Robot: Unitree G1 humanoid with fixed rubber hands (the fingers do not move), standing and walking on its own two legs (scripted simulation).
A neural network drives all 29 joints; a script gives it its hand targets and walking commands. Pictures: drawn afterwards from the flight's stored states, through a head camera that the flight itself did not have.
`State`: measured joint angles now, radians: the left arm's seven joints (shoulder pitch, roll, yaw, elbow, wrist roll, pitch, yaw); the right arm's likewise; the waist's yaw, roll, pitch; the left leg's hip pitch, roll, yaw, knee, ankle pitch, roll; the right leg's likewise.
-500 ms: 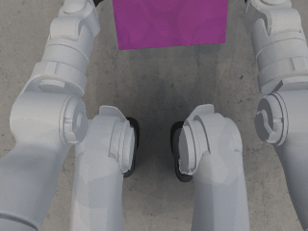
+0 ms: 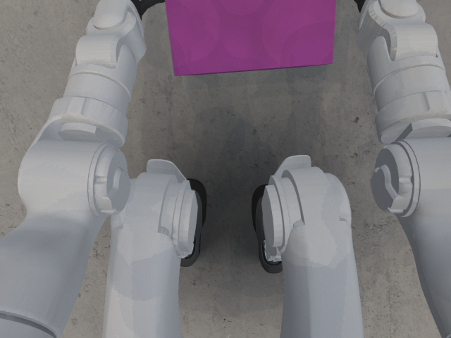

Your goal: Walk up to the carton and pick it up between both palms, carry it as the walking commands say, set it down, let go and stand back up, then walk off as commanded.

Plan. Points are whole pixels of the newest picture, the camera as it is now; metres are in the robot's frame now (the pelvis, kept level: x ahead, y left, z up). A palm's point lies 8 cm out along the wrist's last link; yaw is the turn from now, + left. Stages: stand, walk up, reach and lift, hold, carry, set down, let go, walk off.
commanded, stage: set down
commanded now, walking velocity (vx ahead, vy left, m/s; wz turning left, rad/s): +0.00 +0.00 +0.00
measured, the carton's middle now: (247, 13) +0.54 -0.04 -0.24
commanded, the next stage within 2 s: none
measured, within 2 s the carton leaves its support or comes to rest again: neither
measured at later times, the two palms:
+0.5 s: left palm out of the picture +0.55 +0.12 -0.16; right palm out of the picture +0.54 -0.20 -0.16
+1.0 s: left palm (102, 23) +0.52 +0.17 -0.17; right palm (368, 18) +0.51 -0.20 -0.18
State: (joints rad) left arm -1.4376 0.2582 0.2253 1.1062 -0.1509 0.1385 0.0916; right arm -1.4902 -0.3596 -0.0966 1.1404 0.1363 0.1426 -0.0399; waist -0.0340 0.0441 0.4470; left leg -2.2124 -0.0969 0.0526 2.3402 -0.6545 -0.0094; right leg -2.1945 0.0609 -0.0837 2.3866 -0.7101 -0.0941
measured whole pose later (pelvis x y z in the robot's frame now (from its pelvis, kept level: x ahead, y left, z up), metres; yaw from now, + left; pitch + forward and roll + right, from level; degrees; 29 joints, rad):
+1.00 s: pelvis -0.01 +0.00 -0.01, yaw +0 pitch +27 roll +3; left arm -1.39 0.35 0.12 1.15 -0.28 0.07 0.12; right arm -1.42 -0.38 -0.04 1.13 0.19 0.08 -0.08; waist -0.02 0.04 0.50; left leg -2.21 -0.08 0.07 2.35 -0.63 0.00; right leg -2.20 0.04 -0.09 2.40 -0.68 -0.11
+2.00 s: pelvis -0.03 -0.01 +0.13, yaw +0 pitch +30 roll +4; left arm -1.36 0.39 0.24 0.55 -0.22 0.44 0.13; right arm -1.40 -0.51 -0.13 0.60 0.22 0.44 -0.05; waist -0.03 -0.02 0.52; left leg -1.89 -0.07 0.04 1.87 -0.51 -0.01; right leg -1.90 0.07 -0.04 1.93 -0.55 -0.09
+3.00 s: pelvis +0.00 +0.01 +0.35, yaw -2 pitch +21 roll +0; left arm -0.83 0.30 0.12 0.32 -0.08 0.40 0.09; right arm -0.90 -0.38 -0.17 0.45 0.05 0.37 -0.01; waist 0.00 -0.02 0.52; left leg -1.10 -0.06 -0.03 1.06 -0.31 0.01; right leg -1.09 0.08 0.00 1.06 -0.34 -0.05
